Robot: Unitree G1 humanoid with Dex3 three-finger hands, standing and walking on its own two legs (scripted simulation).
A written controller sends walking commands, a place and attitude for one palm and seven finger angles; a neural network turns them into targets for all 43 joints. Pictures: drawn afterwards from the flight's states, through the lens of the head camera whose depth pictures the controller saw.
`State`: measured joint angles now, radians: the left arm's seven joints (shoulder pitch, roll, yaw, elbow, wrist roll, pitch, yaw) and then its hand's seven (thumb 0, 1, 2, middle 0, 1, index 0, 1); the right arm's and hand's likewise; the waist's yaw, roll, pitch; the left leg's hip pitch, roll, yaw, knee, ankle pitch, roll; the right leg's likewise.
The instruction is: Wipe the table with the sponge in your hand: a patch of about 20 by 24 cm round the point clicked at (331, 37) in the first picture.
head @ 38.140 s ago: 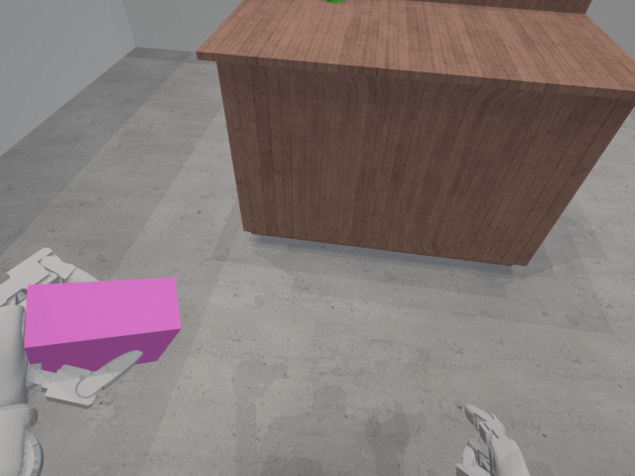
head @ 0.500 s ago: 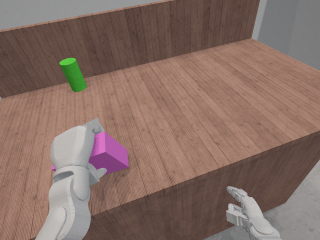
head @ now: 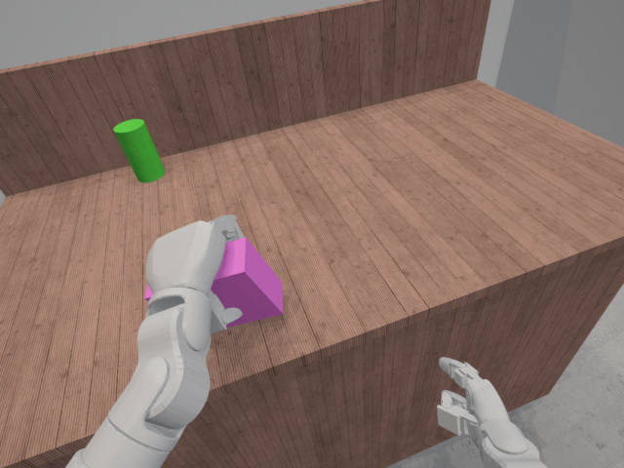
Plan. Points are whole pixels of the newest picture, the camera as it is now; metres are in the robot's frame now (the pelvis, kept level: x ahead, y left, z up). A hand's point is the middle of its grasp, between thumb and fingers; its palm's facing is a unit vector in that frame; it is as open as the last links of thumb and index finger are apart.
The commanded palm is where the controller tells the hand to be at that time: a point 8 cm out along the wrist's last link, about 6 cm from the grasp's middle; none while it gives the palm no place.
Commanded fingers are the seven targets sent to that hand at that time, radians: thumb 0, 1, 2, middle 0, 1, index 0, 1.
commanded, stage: slide across to the third lane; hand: left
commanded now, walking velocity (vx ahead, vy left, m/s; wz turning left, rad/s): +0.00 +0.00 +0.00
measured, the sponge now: (226, 295) +0.29 +0.16 +0.11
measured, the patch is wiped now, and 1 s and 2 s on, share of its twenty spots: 0.55 0.70 0.95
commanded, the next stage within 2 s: wipe forward along the third lane in 0.10 s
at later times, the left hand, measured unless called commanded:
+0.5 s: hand (235, 266) +0.31 +0.15 +0.14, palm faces +0.15 -0.23 -0.96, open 9.3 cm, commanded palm +0.29 +0.17 +0.18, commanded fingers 0.00 0.10 1.30 -1.20 -1.60 -1.20 -1.60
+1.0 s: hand (229, 240) +0.37 +0.18 +0.13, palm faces +0.05 -0.09 -0.99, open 9.3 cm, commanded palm +0.34 +0.20 +0.16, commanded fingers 0.00 0.10 1.30 -1.20 -1.60 -1.20 -1.60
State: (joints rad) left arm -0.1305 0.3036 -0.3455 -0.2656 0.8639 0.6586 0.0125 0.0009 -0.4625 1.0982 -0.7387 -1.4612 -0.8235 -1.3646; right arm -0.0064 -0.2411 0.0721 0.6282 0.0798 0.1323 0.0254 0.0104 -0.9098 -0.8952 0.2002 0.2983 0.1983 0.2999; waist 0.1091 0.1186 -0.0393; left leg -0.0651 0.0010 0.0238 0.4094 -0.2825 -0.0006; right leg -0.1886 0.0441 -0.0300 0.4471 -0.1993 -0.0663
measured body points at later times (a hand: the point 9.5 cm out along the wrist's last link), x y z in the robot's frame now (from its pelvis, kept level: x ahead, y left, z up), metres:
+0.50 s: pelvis -0.02 -0.01 +0.00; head -0.05 -0.07 +0.45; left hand +0.30 +0.16 +0.19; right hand +0.22 -0.21 -0.08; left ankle -0.04 +0.12 -0.74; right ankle +0.03 -0.08 -0.74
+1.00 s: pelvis -0.01 -0.01 +0.00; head -0.03 -0.06 +0.45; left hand +0.36 +0.18 +0.18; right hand +0.21 -0.23 -0.10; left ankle -0.04 +0.12 -0.74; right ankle +0.03 -0.08 -0.74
